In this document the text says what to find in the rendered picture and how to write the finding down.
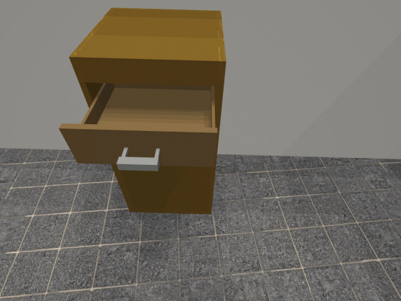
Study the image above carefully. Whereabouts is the cabinet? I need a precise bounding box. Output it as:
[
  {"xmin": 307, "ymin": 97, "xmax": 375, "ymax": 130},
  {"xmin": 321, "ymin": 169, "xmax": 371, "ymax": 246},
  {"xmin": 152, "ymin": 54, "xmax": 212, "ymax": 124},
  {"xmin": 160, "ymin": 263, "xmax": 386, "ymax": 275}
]
[{"xmin": 69, "ymin": 8, "xmax": 226, "ymax": 214}]

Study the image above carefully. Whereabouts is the handle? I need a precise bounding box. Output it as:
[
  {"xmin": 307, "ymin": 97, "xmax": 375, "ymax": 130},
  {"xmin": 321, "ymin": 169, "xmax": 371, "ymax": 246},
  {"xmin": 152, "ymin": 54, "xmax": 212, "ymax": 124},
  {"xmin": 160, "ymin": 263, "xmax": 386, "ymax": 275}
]
[{"xmin": 117, "ymin": 147, "xmax": 160, "ymax": 171}]

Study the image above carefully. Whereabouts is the drawer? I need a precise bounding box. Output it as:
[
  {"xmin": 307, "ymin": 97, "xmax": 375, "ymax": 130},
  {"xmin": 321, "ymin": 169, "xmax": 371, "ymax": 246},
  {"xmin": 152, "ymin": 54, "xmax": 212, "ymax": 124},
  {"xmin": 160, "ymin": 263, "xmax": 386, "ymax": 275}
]
[{"xmin": 59, "ymin": 83, "xmax": 217, "ymax": 167}]

